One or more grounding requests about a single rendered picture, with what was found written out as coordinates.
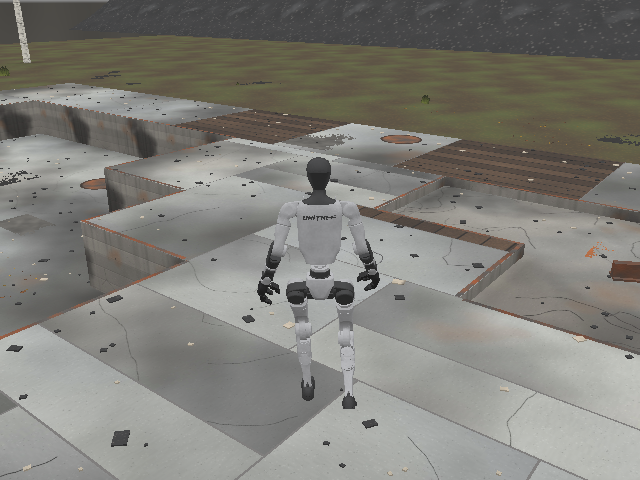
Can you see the right robot hand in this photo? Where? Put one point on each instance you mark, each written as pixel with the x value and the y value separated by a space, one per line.
pixel 365 276

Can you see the robot left upper arm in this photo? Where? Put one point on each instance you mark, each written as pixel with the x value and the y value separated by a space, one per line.
pixel 287 211

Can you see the robot right forearm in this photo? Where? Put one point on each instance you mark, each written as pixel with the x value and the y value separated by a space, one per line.
pixel 369 261

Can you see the robot right upper arm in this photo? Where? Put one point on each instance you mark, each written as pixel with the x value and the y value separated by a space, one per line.
pixel 351 211

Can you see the left robot hand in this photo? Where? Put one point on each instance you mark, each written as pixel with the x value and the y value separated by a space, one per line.
pixel 262 289

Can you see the robot left forearm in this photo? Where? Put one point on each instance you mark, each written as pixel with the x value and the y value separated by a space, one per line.
pixel 270 267

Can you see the robot left thigh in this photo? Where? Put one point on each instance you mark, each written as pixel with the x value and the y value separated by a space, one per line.
pixel 297 297

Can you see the robot right shin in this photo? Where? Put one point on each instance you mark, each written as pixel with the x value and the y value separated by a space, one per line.
pixel 347 355

